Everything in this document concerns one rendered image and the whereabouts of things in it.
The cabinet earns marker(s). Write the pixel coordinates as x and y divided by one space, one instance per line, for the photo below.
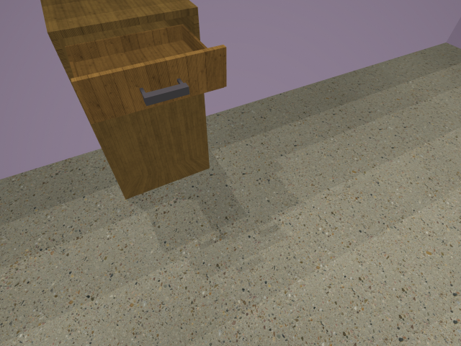
149 148

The drawer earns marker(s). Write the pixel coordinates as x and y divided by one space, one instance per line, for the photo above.
109 73

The handle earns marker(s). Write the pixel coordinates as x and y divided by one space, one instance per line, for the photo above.
165 94

